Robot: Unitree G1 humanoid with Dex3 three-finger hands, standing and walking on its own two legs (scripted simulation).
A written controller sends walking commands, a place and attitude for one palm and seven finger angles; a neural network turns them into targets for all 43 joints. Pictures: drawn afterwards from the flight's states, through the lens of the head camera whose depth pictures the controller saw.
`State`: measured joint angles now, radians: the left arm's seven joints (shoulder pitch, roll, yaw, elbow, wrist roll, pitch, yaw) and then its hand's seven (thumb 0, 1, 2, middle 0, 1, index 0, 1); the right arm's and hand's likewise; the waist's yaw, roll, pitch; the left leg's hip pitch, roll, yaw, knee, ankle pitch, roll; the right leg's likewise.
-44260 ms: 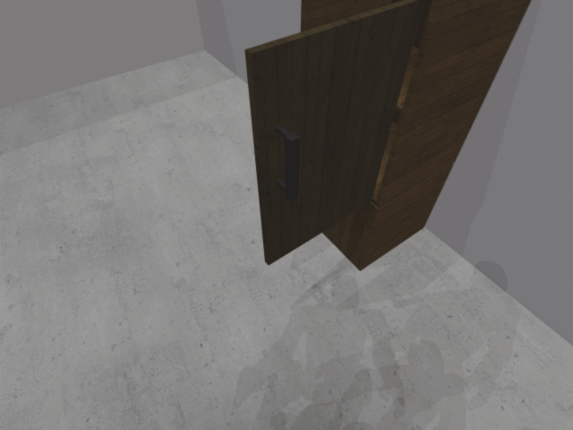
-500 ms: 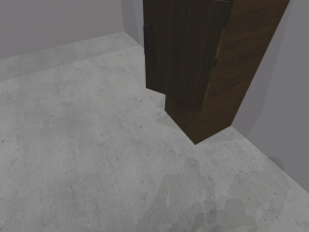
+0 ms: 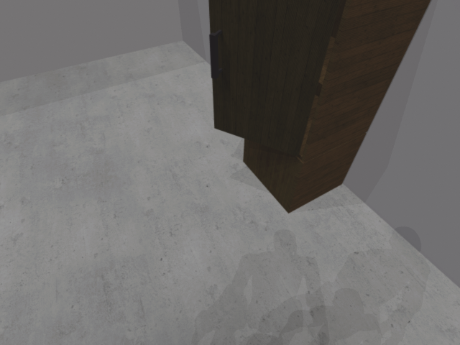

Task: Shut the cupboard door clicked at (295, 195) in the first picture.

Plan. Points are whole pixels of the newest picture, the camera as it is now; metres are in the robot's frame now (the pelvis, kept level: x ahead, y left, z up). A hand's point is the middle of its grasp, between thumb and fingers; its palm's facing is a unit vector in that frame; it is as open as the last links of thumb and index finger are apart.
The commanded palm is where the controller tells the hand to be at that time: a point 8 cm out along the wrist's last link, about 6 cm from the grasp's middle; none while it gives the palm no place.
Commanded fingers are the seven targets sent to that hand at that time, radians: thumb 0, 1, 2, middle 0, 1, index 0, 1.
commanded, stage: look to check the result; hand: left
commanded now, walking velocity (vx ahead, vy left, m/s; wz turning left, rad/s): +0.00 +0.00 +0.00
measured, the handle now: (217, 54) +1.03 +0.10 +0.02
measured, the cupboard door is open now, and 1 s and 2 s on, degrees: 32 32 32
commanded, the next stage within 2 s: walk to a spot facing it in 0.36 s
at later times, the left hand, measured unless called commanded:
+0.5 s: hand out of the picture +0.05 +0.19 -0.17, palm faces +0.00 -0.96 -0.27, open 7.4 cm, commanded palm none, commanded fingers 0.00 0.90 0.90 -0.20 -0.30 -0.20 -0.30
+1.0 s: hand out of the picture +0.00 +0.23 -0.20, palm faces +0.27 -0.93 -0.25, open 7.4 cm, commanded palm none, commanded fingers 0.00 0.90 0.90 -0.20 -0.30 -0.20 -0.30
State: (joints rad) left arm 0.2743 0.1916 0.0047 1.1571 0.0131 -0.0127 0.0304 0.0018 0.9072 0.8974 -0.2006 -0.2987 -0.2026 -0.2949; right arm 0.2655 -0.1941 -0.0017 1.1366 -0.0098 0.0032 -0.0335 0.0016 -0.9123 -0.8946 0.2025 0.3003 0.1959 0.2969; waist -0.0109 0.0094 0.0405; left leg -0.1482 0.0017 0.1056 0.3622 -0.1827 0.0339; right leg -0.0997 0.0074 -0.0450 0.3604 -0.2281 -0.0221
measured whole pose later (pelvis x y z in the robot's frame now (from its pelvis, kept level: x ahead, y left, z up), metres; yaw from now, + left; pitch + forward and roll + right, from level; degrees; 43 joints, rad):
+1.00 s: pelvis +0.01 +0.02 -0.03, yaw +16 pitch -1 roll +0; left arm 0.21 0.23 0.07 0.98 0.02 0.06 0.03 0.00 0.91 0.90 -0.20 -0.30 -0.20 -0.30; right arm 0.23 -0.19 -0.04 0.95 -0.03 0.04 0.00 0.00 -0.91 -0.89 0.20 0.30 0.20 0.30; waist -0.03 -0.02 0.11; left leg -0.38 0.00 0.05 0.68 -0.29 0.04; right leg -0.38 -0.07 -0.07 1.04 -0.54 0.03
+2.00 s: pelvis +0.20 +0.19 -0.01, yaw +48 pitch -1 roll +2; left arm 0.18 0.18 0.05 0.91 0.04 -0.02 -0.02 0.00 0.91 0.90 -0.20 -0.30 -0.20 -0.29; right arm 0.31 -0.18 -0.04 1.03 -0.03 -0.02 -0.01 0.00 -0.93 -0.89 0.21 0.30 0.20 0.30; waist -0.02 -0.01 0.06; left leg -0.12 -0.04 0.06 0.46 -0.33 0.04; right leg -0.46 -0.10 -0.07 0.67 -0.20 0.03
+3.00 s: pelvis +0.33 +0.32 -0.02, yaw +19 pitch +1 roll +0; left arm 0.17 0.22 0.06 0.88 0.03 0.05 0.00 0.00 0.90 0.90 -0.20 -0.30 -0.21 -0.30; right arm 0.15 -0.24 -0.04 0.87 -0.01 0.04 -0.02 0.00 -0.91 -0.89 0.20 0.30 0.19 0.30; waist 0.00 -0.01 0.10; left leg -0.39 0.06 0.03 0.74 -0.38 -0.07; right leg -0.30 0.02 0.06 0.58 -0.30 0.00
